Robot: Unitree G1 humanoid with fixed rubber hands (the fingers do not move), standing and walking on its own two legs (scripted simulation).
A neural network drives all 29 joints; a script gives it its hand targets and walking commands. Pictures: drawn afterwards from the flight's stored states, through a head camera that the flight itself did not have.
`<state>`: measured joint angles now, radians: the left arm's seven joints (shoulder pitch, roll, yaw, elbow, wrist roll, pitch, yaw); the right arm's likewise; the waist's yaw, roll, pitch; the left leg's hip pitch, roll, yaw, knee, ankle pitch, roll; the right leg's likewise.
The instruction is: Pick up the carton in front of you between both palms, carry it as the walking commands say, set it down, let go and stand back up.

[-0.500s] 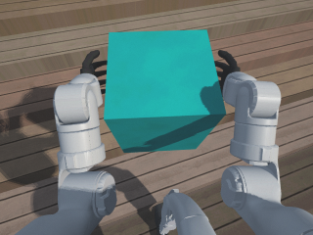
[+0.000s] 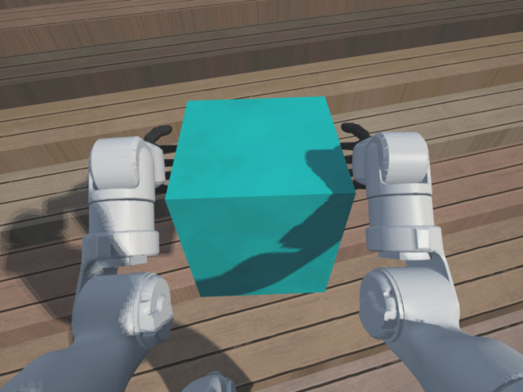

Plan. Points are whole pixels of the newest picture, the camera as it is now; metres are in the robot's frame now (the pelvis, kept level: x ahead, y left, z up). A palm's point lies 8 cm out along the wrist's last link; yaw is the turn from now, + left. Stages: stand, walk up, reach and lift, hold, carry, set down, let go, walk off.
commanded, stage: carry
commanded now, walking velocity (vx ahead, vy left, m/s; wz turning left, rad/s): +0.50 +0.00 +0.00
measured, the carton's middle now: (259, 201) +0.38 -0.02 +0.09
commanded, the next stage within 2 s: none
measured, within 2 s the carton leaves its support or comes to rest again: neither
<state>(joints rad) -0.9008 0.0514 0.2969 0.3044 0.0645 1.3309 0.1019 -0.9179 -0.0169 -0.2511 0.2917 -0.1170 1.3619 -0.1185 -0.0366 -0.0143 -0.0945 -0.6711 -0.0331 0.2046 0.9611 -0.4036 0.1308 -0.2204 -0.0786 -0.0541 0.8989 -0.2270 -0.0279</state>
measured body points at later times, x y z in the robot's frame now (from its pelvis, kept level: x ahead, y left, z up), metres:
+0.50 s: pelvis +0.30 -0.04 +0.12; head +0.33 -0.02 +0.57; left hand +0.67 +0.15 +0.26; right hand +0.71 -0.15 +0.27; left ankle +0.14 +0.06 -0.44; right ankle +0.42 -0.12 -0.56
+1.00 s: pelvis +0.59 +0.05 +0.21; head +0.60 +0.04 +0.66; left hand +0.99 +0.18 +0.37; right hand +0.97 -0.12 +0.36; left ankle +0.69 +0.16 -0.46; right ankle +0.45 -0.10 -0.44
